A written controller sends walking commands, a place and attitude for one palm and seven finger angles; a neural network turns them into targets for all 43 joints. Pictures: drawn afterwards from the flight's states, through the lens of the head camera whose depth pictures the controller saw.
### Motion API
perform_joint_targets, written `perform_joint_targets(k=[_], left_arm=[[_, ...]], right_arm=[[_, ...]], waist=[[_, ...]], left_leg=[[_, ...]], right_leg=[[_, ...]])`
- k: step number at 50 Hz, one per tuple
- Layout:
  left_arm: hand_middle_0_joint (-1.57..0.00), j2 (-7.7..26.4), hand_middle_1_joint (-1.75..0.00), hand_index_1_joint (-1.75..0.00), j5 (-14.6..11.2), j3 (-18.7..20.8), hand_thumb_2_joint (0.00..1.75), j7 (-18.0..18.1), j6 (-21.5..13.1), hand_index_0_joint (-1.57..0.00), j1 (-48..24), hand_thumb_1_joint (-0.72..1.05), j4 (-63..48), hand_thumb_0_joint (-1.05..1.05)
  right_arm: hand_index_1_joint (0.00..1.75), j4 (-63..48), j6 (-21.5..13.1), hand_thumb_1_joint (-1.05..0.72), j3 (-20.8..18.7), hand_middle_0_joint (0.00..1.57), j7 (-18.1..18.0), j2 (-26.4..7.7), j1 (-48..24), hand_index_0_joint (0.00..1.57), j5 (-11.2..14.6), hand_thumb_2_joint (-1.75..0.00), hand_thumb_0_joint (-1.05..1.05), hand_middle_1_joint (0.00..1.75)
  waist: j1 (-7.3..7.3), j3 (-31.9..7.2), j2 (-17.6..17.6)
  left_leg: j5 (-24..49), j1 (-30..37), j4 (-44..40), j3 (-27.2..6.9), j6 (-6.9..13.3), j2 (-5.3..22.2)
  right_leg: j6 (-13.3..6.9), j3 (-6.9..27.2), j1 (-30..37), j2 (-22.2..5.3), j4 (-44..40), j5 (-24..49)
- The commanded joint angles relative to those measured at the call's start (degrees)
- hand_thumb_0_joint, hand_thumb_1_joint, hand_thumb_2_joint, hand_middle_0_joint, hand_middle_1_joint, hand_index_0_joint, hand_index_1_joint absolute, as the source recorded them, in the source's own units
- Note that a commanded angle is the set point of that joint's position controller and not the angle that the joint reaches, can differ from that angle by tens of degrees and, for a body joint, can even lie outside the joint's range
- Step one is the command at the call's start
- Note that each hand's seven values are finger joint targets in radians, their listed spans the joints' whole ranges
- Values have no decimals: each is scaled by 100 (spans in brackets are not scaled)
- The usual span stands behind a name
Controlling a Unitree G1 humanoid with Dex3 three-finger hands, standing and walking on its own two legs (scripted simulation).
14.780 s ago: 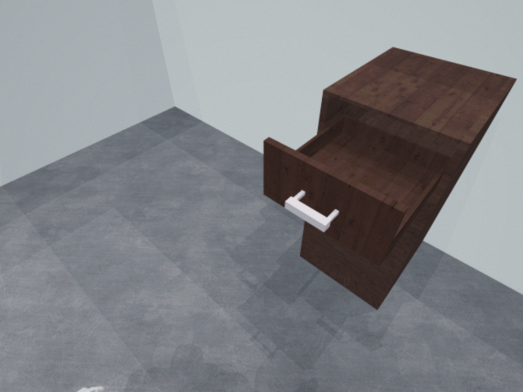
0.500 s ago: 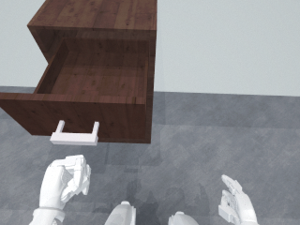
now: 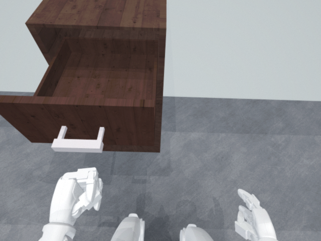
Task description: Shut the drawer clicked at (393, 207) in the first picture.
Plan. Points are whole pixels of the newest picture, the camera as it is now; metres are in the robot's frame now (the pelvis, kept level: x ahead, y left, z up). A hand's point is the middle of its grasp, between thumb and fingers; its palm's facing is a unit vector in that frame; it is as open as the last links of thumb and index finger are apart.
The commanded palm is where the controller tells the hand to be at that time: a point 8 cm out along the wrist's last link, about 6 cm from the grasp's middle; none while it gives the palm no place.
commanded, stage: push the drawer shut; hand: left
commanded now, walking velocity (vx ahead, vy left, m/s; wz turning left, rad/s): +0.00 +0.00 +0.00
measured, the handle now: (80, 138) +0.34 +0.21 +0.05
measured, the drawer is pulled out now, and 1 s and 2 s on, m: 0.27 0.22 0.10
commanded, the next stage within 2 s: none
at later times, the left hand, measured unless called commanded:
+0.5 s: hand (97, 169) +0.27 +0.15 +0.05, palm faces +0.01 -1.00 -0.06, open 3.1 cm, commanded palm +0.26 +0.21 +0.06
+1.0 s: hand (98, 148) +0.32 +0.17 +0.05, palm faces -0.01 -1.00 -0.04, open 2.7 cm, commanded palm +0.32 +0.22 +0.06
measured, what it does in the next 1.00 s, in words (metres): stands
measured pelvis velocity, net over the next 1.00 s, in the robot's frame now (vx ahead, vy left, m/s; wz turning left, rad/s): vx -0.01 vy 0.00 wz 0.00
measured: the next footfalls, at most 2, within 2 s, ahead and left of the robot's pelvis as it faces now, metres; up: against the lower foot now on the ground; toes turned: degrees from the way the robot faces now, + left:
none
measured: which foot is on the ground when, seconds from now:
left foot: down 0.00-1.00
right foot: down 0.00-1.00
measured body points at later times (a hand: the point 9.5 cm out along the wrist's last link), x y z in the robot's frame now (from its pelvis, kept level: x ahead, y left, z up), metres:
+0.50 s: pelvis +0.01 -0.01 +0.01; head +0.08 -0.01 +0.45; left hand +0.26 +0.21 +0.06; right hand +0.17 -0.26 -0.08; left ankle +0.04 +0.10 -0.64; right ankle -0.01 -0.09 -0.64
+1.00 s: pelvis -0.01 +0.00 +0.01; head +0.07 +0.01 +0.45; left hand +0.31 +0.22 +0.05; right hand +0.14 -0.24 -0.09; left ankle +0.04 +0.10 -0.64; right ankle -0.01 -0.09 -0.64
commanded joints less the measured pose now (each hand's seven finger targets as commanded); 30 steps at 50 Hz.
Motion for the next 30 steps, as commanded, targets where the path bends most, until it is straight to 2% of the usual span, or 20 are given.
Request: perform_joint_targets(k=[1, 3, 4, 7, 8, 10, 11, 12, 14, 17, 19, 21, 22, 23, 24, 26, 27, 28, 29, 30], left_arm=[[-140, 662, -160, -160, -43, 508, 90, 178, -624, -140, -445, 90, -1663, 0], [-140, 628, -160, -160, -67, 592, 90, 193, -588, -140, -304, 90, -1374, 0], [-140, 485, -160, -160, -72, 445, 90, 155, -537, -140, -404, 90, -1233, 0], [-140, 442, -160, -160, -86, 403, 90, 13, -319, -140, -489, 90, -797, 0], [-140, 571, -160, -160, -110, 498, 90, -46, -255, -140, -726, 90, -729, 0], [-140, 689, -160, -160, -176, 619, 90, -153, -178, -140, -943, 90, -697, 0], [-140, 754, -160, -160, -204, 682, 90, -177, -176, -140, -1001, 90, -759, 0], [-140, 658, -160, -160, -232, 591, 90, -208, -191, -140, -1131, 90, -834, 0], [-140, 832, -160, -160, -297, 810, 90, -167, -263, -140, -1362, 90, -938, 0], [-140, 786, -160, -160, -305, 830, 90, -90, -361, -140, -1531, 90, -793, 0], [-140, 792, -160, -160, -305, 905, 90, -83, -354, -140, -1453, 90, -499, 0], [-140, 861, -160, -160, -267, 970, 90, -119, -289, -140, -1520, 90, -150, 0], [-140, 727, -160, -160, -272, 854, 90, -176, -251, -140, -1549, 90, -46, 0], [-140, 840, -160, -160, -293, 945, 90, -201, -226, -140, -1687, 90, -50, 0], [-140, 769, -160, -160, -293, 823, 90, -234, -224, -140, -2006, 90, -82, 0], [-140, 950, -160, -160, -299, 971, 90, -234, -237, -140, -2404, 90, 70, 0], [-140, 829, -160, -160, -315, 858, 90, -258, -263, -140, -2634, 90, 93, 0], [-140, 975, -160, -160, -305, 1008, 90, -245, -295, -140, -2765, 90, 168, 0], [-140, 804, -160, -160, -320, 828, 90, -268, -319, -140, -2956, 90, 149, 0], [-140, 869, -160, -160, -337, 893, 90, -261, -351, -140, -3047, 90, 124, 0]], right_arm=[[30, -838, -260, -90, -278, 20, -72, -670, -188, 20, -26, -90, 0, 30], [30, -793, -240, -90, -278, 20, -54, -655, -212, 20, -7, -90, 0, 30], [30, -794, -232, -90, -256, 20, -44, -663, -226, 20, -10, -90, 0, 30], [30, -754, -192, -90, -251, 20, -46, -719, -208, 20, 13, -90, 0, 30], [30, -734, -178, -90, -250, 20, -58, -761, -180, 20, 31, -90, 0, 30], [30, -726, -190, -90, -258, 20, -99, -784, -150, 20, 45, -90, 0, 30], [30, -727, -201, -90, -255, 20, -115, -790, -179, 20, 43, -90, 0, 30], [30, -723, -224, -90, -250, 20, -122, -767, -168, 20, 46, -90, 0, 30], [30, -663, -256, -90, -244, 20, -138, -758, -143, 20, 39, -90, 0, 30], [30, -558, -309, -90, -235, 20, -125, -736, -122, 20, 13, -90, 0, 30], [30, -509, -295, -90, -245, 20, -96, -743, -104, 20, 12, -90, 0, 30], [30, -446, -261, -90, -259, 20, -83, -788, -81, 20, 21, -90, 0, 30], [30, -456, -248, -90, -263, 20, -71, -785, -91, 20, 27, -90, 0, 30], [30, -461, -231, -90, -272, 20, -73, -810, -92, 20, 40, -90, 0, 30], [30, -435, -230, -90, -262, 20, -81, -811, -111, 20, 45, -90, 0, 30], [30, -330, -225, -90, -268, 20, -125, -846, -96, 20, 51, -90, 0, 30], [30, -294, -233, -90, -260, 20, -129, -835, -120, 20, 49, -90, 0, 30], [30, -252, -232, -90, -272, 20, -145, -856, -95, 20, 53, -90, 0, 30], [30, -232, -252, -90, -262, 20, -150, -839, -129, 20, 51, -90, 0, 30], [30, -201, -267, -90, -275, 20, -155, -842, -115, 20, 54, -90, 0, 30]], waist=[[-36, -1400, 171], [-18, -1261, 108], [-93, -1115, 60], [-138, -987, -2], [-180, -963, -93], [-161, -1102, -199], [-113, -1202, -100], [-140, -1294, -37], [-89, -1403, 33], [-91, -1401, 146], [-83, -1345, 41], [-111, -1274, -145], [-127, -1280, -158], [-123, -1253, -110], [-206, -1254, -64], [-291, -1104, -156], [-321, -1159, -148], [-287, -1199, -119], [-321, -1240, -29], [-307, -1337, 18]], left_leg=[[1271, 1483, -993, -299, 57, -30], [1114, 1328, -975, -262, 43, -45], [1045, 1228, -944, -237, 51, -64], [990, 1098, -905, -221, 62, -66], [916, 1051, -894, -223, 64, -60], [989, 1015, -851, -183, 78, -68], [1098, 1043, -840, -172, 88, -69], [1165, 1158, -856, -164, 92, -68], [1293, 1233, -880, -162, 84, -64], [1502, 1308, -878, -160, 78, -65], [1502, 1216, -876, -137, 65, -70], [1530, 1114, -869, -135, 75, -62], [1528, 1132, -870, -114, 76, -76], [1464, 1094, -883, -110, 69, -73], [1400, 1109, -856, -97, 81, -77], [1269, 1024, -813, -115, 96, -51], [1192, 1046, -807, -122, 102, -60], [1177, 1065, -822, -140, 92, -50], [1173, 1130, -821, -143, 101, -64], [1193, 1209, -822, -148, 99, -55]], right_leg=[[111, 370, 494, 61, -1054, 1354], [121, 416, 508, 63, -1116, 1251], [137, 440, 505, 53, -1162, 1244], [148, 478, 497, 45, -1226, 1244], [163, 508, 501, 40, -1277, 1170], [185, 628, 720, 10, -1353, 1262], [181, 660, 813, 10, -1345, 1390], [188, 628, 823, -6, -1327, 1499], [185, 630, 937, -8, -1321, 1631], [178, 600, 933, -6, -1259, 1911], [204, 633, 985, -19, -1284, 2004], [220, 654, 1020, -19, -1289, 2091], [240, 678, 1033, -41, -1302, 2172], [237, 691, 1021, -45, -1321, 2070], [246, 710, 967, -55, -1350, 1980], [253, 756, 840, -45, -1418, 1744], [255, 761, 791, -50, -1425, 1628], [229, 730, 754, -40, -1399, 1542], [223, 714, 710, -43, -1389, 1523], [219, 710, 699, -41, -1396, 1520]])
